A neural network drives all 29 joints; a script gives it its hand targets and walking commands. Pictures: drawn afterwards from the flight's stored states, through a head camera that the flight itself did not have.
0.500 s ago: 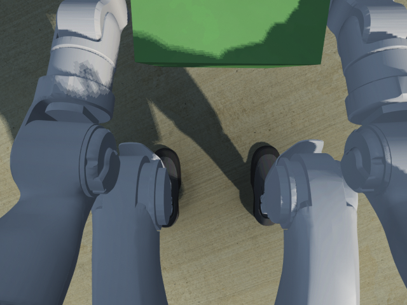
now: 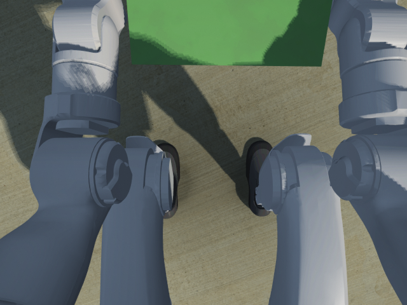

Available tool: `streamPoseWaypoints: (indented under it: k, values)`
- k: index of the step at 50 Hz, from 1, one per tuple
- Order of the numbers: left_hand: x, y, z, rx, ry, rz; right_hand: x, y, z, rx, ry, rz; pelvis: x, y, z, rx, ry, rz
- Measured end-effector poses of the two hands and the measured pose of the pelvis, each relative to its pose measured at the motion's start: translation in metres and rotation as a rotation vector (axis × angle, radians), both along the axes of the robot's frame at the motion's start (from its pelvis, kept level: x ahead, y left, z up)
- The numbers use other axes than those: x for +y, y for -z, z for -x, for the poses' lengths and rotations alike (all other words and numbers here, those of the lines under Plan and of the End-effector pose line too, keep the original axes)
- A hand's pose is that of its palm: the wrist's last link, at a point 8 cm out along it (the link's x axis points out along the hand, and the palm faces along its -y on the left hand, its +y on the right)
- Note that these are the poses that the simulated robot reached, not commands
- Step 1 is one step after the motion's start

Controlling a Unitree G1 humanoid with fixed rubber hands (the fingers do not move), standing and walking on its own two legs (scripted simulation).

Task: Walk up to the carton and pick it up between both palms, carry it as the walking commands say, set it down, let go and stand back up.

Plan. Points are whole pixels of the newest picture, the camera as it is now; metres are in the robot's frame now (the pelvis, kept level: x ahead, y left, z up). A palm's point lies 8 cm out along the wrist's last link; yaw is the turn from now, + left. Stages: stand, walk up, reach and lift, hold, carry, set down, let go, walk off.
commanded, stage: reach and lift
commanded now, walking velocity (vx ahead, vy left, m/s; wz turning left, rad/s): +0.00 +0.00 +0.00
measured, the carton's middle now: out of the picture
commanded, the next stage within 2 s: none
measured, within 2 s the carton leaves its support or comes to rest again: neither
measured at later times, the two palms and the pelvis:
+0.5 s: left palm out of the picture +0.54 +0.15 -0.06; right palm out of the picture +0.54 -0.16 -0.07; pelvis -0.02 +0.00 +0.05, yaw +0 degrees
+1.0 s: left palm out of the picture +0.52 +0.15 +0.01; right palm out of the picture +0.52 -0.16 +0.01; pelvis -0.02 +0.00 +0.10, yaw +1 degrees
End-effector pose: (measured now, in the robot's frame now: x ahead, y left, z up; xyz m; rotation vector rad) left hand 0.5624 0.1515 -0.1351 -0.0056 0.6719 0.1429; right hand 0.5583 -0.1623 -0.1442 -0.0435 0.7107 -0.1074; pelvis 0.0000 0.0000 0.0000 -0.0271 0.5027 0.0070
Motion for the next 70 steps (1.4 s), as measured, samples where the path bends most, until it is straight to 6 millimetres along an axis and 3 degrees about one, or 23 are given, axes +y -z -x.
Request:
streamPoseWaypoints:
  k: [9,16,24,34,53,61,70]
  values:
    - [0.006,-0.024,0.005,-0.028,-0.031,0.016,0.006,-0.029,-0.004,-0.028,-0.001,-0.016,0.001,-0.013,0.003,-0.015,-0.004,0.0]
    - [0.004,-0.035,0.017,-0.015,-0.022,0.01,0.004,-0.041,0.009,-0.016,-0.001,-0.013,0.002,-0.028,0.007,-0.019,-0.006,0.007]
    - [0.004,-0.069,0.021,-0.038,-0.034,0.027,0.004,-0.074,0.014,-0.037,0.021,-0.037,0.004,-0.044,0.015,-0.045,-0.008,0.009]
    - [0.003,-0.093,0.028,-0.046,-0.023,0.021,0.002,-0.096,0.024,-0.046,0.02,-0.032,0.004,-0.062,0.02,-0.055,-0.004,0.004]
    - [-0.001,-0.153,0.04,-0.059,-0.008,0.01,-0.001,-0.16,0.036,-0.06,0.027,-0.032,0.004,-0.103,0.024,-0.112,-0.009,0.003]
    - [0.006,-0.167,0.051,-0.051,-0.019,0.022,0.006,-0.174,0.045,-0.053,0.02,-0.026,0.003,-0.12,0.025,-0.122,-0.011,-0.004]
    - [0.011,-0.203,0.059,-0.048,-0.037,0.019,0.011,-0.207,0.05,-0.048,0.017,-0.046,0.003,-0.142,0.024,-0.141,-0.024,0.0]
